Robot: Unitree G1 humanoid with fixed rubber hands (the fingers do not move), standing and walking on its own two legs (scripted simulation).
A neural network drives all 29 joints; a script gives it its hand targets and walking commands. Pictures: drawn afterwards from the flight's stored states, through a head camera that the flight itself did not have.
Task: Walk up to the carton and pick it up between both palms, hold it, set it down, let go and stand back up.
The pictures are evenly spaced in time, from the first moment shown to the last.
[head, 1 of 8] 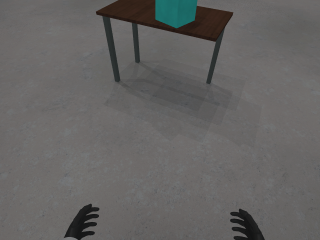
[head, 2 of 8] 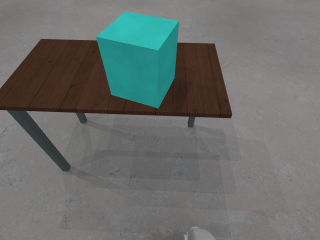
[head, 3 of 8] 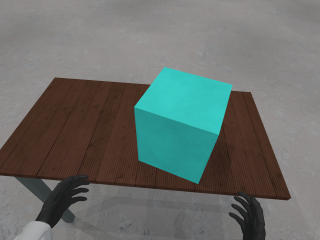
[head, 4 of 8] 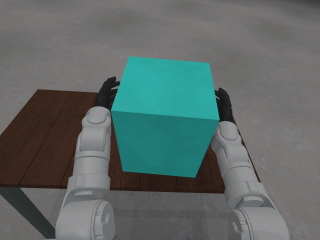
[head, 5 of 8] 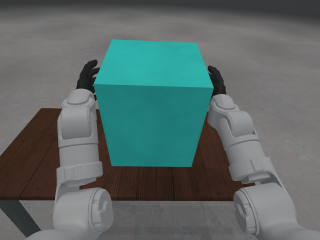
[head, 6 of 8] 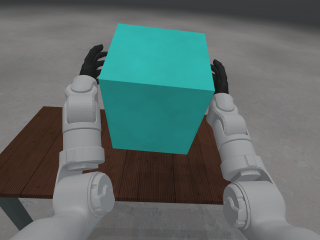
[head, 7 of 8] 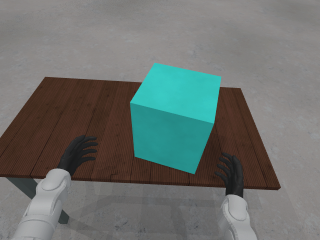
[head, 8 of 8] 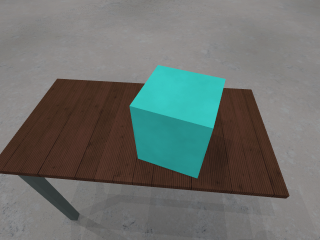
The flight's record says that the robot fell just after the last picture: no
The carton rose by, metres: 0.22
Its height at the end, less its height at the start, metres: +0.00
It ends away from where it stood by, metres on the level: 0.01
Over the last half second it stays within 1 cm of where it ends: yes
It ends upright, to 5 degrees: yes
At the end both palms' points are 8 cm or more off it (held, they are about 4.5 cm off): yes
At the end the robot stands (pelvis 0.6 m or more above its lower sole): yes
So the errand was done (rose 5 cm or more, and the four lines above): yes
